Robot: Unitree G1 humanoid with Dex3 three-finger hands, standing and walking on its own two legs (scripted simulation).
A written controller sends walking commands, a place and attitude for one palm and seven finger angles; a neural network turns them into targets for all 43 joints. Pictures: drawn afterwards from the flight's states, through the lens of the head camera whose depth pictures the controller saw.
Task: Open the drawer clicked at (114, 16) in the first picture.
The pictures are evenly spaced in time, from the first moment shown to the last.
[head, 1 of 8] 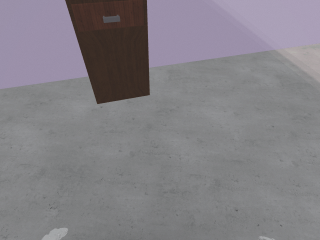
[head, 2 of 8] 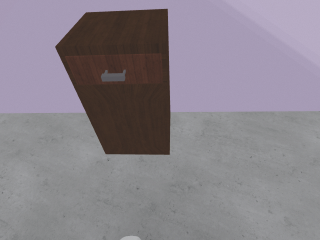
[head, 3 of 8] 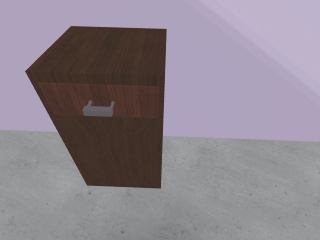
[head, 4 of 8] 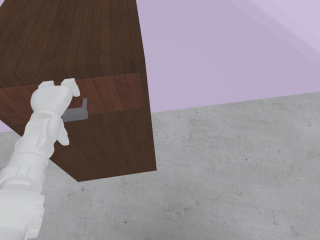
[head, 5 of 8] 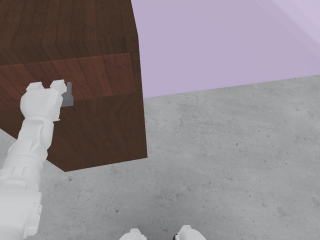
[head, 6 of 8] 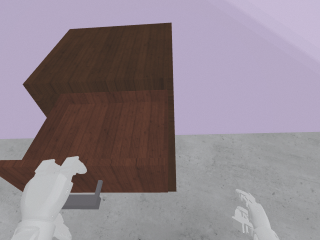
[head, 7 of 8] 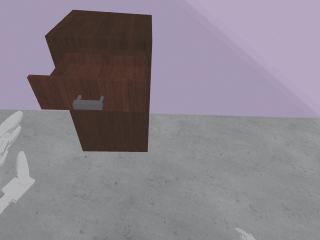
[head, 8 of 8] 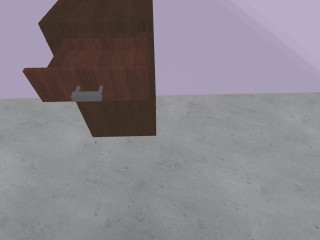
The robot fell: no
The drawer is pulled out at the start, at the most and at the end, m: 0.00 0.30 0.28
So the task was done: yes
